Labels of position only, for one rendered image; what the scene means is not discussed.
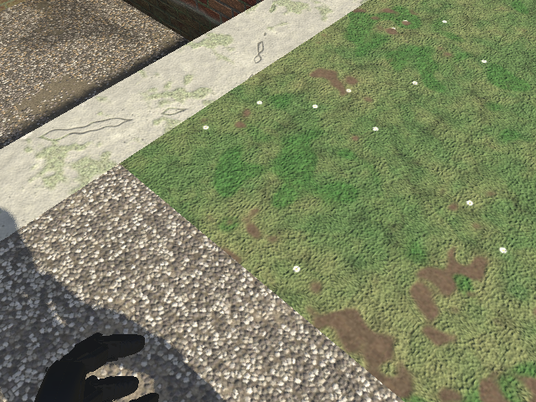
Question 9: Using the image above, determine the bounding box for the robot left hand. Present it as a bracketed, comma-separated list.
[34, 332, 159, 402]

